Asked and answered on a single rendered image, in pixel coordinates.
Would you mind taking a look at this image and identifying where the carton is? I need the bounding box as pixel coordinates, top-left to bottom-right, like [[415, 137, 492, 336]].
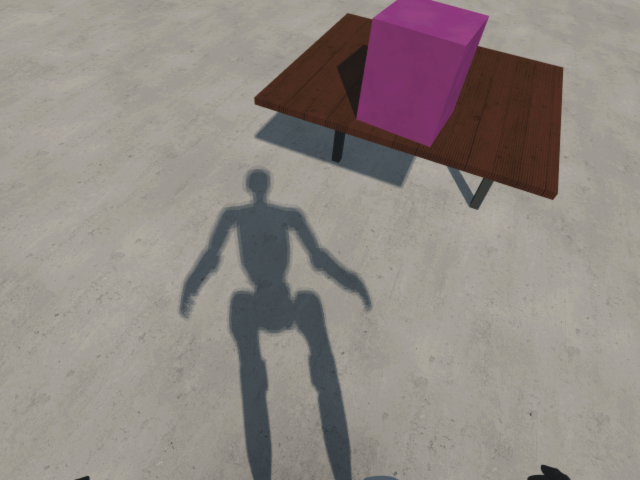
[[356, 0, 489, 147]]

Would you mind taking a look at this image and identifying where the table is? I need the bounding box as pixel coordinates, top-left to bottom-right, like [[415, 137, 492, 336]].
[[254, 13, 563, 210]]

